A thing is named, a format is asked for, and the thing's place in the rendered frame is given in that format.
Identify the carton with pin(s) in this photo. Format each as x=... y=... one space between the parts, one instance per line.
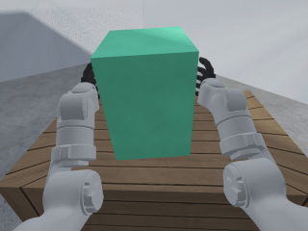
x=146 y=79

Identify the robot right forearm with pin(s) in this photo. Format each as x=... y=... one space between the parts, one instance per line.
x=238 y=136

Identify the robot right upper arm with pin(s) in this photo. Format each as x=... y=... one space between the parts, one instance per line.
x=257 y=186

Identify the robot left hand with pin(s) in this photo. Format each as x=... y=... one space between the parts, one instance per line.
x=88 y=77

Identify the robot left forearm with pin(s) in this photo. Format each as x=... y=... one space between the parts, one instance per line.
x=75 y=130

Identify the robot right hand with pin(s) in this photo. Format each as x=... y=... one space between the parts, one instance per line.
x=206 y=73

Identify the pedestal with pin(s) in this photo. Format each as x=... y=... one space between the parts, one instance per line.
x=180 y=193

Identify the robot left upper arm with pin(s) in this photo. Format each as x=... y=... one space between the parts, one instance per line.
x=70 y=197

